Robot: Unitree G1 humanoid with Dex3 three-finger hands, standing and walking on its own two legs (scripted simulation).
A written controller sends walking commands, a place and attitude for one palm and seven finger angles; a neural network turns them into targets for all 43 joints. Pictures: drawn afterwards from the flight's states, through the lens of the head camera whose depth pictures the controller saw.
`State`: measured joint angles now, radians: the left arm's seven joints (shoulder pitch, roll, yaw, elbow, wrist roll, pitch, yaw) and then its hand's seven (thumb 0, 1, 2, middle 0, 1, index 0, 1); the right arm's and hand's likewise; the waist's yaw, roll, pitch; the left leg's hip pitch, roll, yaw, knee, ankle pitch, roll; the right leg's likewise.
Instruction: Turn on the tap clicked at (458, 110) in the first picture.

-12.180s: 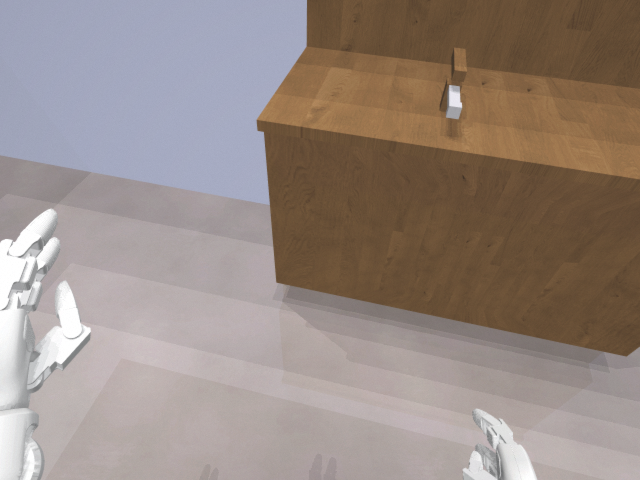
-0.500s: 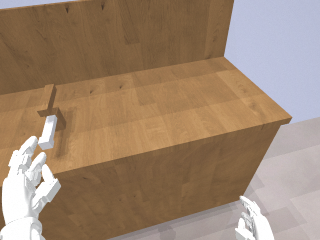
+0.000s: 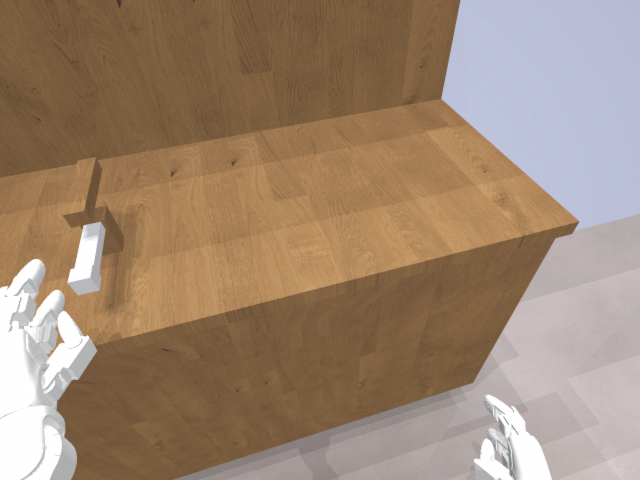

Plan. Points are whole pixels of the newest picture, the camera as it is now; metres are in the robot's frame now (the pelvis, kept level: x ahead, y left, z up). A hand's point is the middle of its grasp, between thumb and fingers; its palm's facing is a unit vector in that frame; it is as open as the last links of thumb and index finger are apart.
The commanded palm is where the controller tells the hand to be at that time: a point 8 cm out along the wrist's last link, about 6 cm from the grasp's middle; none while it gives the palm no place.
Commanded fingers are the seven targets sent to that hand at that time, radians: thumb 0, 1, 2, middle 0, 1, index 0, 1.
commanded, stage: reach beside the lever's end, fingers flat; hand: left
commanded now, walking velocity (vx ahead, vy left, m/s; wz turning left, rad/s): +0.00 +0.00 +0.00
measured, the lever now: (85, 279) +0.33 +0.36 +0.08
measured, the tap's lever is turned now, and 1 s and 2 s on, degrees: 0 0 2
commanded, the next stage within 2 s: push the lever round in 1.96 s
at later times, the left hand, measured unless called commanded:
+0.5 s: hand (80, 317) +0.26 +0.32 +0.10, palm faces +0.58 -0.81 -0.10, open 7.6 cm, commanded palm +0.21 +0.36 +0.10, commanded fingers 0.00 0.90 0.90 -0.17 -0.21 -0.17 -0.21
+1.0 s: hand (60, 306) +0.28 +0.37 +0.08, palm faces +0.61 -0.78 -0.12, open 7.8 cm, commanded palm +0.23 +0.40 +0.08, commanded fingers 0.00 0.90 0.90 -0.15 -0.15 -0.15 -0.15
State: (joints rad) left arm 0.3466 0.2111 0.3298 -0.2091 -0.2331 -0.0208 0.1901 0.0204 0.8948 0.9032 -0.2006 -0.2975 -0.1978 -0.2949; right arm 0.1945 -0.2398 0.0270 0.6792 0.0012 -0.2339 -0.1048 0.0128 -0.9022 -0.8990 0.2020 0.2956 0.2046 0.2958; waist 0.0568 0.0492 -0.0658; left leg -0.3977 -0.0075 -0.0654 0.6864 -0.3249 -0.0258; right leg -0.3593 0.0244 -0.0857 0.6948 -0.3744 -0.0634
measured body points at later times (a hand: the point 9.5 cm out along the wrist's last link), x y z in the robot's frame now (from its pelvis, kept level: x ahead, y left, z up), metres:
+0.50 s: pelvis +0.00 +0.02 +0.00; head +0.02 +0.01 +0.45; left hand +0.22 +0.36 +0.10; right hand +0.18 -0.21 -0.09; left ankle +0.02 +0.14 -0.72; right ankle +0.00 -0.07 -0.72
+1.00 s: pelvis +0.01 +0.03 -0.01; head +0.04 +0.02 +0.44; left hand +0.25 +0.41 +0.08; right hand +0.16 -0.22 -0.11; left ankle +0.02 +0.14 -0.72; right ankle +0.00 -0.07 -0.72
